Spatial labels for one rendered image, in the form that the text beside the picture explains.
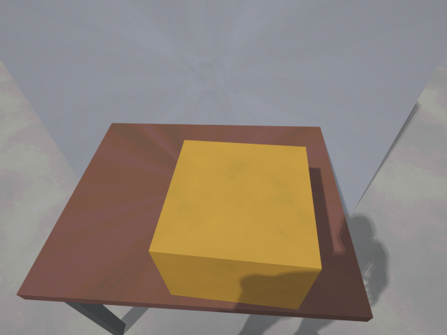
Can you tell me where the carton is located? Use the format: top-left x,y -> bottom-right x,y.
149,140 -> 322,309

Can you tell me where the table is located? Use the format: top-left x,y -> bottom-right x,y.
17,123 -> 373,335

